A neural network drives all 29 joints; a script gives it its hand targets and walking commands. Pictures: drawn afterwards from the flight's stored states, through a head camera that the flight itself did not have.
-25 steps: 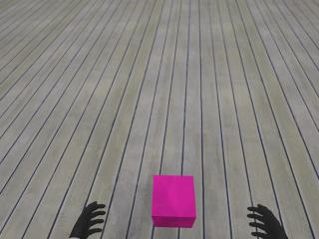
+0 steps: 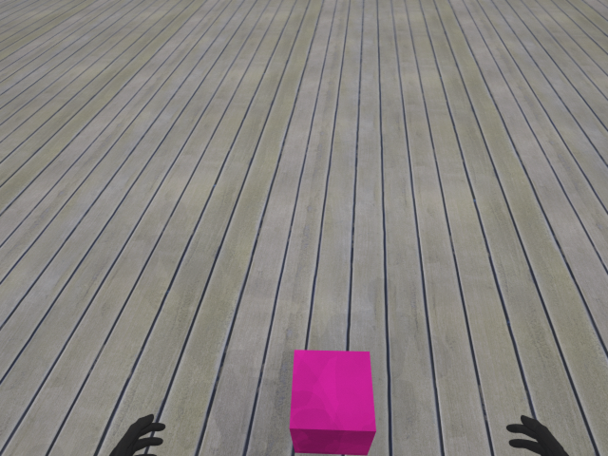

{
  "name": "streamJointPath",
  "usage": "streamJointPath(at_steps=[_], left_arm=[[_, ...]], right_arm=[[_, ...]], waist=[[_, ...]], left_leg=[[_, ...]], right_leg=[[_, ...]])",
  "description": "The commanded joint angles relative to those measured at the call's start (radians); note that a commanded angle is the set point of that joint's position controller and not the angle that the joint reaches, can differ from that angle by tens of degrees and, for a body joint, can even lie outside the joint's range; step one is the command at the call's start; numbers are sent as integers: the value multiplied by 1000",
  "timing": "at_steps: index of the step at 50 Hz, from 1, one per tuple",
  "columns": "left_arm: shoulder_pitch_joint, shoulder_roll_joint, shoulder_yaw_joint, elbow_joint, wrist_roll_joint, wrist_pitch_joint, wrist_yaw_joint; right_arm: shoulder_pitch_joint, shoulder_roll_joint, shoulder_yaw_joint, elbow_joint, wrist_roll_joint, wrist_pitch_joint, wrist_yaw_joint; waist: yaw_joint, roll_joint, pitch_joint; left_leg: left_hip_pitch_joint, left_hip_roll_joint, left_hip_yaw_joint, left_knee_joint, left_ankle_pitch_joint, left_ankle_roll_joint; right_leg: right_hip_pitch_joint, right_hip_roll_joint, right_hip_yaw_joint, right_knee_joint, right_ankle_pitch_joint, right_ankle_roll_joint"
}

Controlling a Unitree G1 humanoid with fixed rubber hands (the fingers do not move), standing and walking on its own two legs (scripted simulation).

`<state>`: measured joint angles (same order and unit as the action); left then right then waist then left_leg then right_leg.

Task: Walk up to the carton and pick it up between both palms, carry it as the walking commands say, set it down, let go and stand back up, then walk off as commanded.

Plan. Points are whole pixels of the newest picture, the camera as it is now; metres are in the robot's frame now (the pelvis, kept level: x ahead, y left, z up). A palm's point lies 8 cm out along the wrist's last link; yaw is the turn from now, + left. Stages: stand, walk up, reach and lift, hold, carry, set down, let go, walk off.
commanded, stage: stand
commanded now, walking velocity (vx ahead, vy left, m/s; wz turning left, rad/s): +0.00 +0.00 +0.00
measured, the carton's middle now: (331, 403) +0.41 -0.01 -0.65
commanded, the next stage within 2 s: walk off in 1.64 s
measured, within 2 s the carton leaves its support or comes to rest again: neither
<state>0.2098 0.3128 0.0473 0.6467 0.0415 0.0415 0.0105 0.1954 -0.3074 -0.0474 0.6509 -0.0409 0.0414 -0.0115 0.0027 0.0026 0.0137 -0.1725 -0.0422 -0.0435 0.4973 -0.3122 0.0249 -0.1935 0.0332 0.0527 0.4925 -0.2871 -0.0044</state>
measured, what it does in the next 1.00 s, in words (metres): stands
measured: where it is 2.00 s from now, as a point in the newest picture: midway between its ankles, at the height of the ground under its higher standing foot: outside the picture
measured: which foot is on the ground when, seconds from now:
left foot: down 0.00-1.00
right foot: down 0.00-1.00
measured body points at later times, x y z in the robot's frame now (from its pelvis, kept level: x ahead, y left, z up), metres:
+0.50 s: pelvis +0.01 -0.01 +0.00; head +0.01 -0.01 +0.45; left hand +0.13 +0.29 -0.10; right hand +0.14 -0.31 -0.10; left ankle -0.03 +0.10 -0.74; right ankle -0.01 -0.12 -0.74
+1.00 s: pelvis -0.01 -0.01 +0.01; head -0.01 -0.01 +0.46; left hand +0.09 +0.30 -0.10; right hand +0.10 -0.32 -0.10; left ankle -0.03 +0.10 -0.74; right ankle -0.01 -0.12 -0.74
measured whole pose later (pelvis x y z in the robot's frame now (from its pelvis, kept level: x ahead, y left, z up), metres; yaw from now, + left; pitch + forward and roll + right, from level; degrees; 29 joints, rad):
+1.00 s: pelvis -0.01 -0.01 +0.01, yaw +1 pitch -2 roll +0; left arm 0.15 0.37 0.01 0.97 0.02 -0.01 0.02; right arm 0.16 -0.38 -0.01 0.96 -0.02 -0.01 -0.02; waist 0.00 0.00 0.01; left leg -0.09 -0.02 -0.05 0.36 -0.23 0.01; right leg -0.11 0.04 0.04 0.36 -0.21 -0.02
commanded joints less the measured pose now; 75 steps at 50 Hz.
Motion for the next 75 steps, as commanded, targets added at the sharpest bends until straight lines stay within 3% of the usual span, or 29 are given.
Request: streamJointPath(at_steps=[1, 20, 48, 75], left_arm=[[-43, 127, 24, -37, 0, -33, 10], [-56, 186, 7, 131, -10, -51, 19], [-96, 223, -4, 277, -17, -60, 11], [-114, 245, -11, 343, -26, -61, 6]], right_arm=[[-51, -136, -29, -32, 1, -35, -9], [-51, -194, -8, 130, 10, -53, -20], [-74, -230, 9, 262, 17, -63, -15], [-92, -251, 18, 324, 26, -65, -11]], waist=[[-4, 8, -75], [-2, -1, -58], [2, -1, -13], [2, 0, -12]], left_leg=[[10, 96, -72, -73, 271, -34], [47, 116, -89, -99, 370, -22], [47, 136, -105, -187, 240, -9], [58, 145, -113, -210, 252, -2]], right_leg=[[14, -76, 50, -59, 221, 6], [84, -107, 74, -93, 353, -6], [90, -126, 97, -185, 235, -16], [100, -135, 98, -203, 235, -19]])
